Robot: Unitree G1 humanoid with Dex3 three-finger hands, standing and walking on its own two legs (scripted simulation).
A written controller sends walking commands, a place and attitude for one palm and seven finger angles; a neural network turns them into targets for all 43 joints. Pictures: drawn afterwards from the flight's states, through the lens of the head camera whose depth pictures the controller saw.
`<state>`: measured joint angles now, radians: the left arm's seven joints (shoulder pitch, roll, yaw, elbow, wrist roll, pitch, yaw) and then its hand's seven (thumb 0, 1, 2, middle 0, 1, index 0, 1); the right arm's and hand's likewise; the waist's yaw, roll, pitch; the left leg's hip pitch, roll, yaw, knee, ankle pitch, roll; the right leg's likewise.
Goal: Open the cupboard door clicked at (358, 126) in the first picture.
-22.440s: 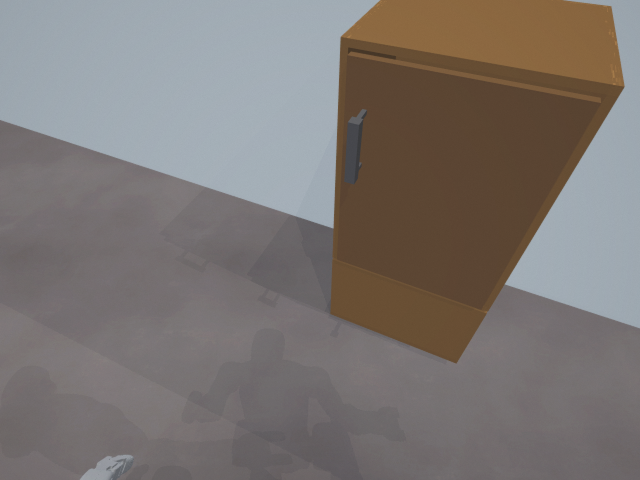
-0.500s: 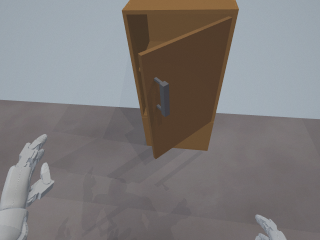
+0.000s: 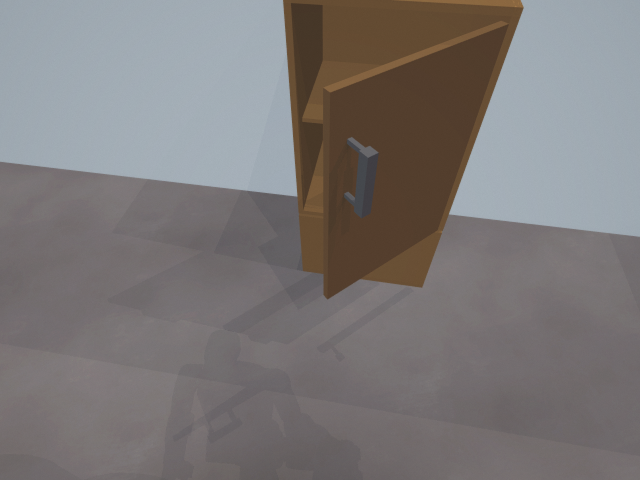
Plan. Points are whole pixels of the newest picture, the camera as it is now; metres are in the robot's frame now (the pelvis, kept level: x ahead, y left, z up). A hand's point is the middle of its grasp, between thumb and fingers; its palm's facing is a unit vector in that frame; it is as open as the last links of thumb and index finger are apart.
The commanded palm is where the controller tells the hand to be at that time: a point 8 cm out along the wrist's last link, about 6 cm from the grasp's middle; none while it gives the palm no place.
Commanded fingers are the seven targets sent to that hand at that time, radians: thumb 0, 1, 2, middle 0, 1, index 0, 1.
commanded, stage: let the arm hang, fingers relaxed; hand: left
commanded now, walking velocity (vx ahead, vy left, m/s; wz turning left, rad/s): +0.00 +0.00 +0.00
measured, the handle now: (357, 178) +0.61 -0.02 +0.00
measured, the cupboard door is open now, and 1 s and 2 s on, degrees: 45 45 45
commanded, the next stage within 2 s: look to check the result in 0.52 s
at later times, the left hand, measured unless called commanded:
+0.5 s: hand out of the picture +0.02 +0.17 -0.17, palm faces -0.01 -0.98 -0.20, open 7.3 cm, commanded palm none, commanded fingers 0.00 0.90 0.90 -0.20 -0.30 -0.20 -0.30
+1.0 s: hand out of the picture +0.00 +0.15 -0.17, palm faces +0.01 -0.98 -0.19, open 7.4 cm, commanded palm none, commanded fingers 0.00 0.90 0.90 -0.20 -0.30 -0.20 -0.30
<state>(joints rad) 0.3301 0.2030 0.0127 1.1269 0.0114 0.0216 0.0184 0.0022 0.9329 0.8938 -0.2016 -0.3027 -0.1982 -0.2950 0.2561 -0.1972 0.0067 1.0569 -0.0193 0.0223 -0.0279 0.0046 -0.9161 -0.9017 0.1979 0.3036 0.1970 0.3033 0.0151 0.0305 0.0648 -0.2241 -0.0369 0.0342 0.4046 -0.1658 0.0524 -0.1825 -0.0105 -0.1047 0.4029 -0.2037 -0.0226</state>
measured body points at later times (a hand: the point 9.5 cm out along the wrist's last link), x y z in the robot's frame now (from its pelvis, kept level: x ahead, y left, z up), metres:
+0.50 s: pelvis +0.00 -0.01 +0.00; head +0.01 -0.01 +0.45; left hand +0.02 +0.22 -0.16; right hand -0.02 -0.22 -0.17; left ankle +0.03 +0.08 -0.74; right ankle +0.01 -0.10 -0.74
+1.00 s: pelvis +0.01 -0.02 +0.00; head +0.03 -0.03 +0.45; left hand +0.01 +0.20 -0.16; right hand +0.00 -0.23 -0.17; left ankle +0.03 +0.08 -0.74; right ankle +0.01 -0.10 -0.74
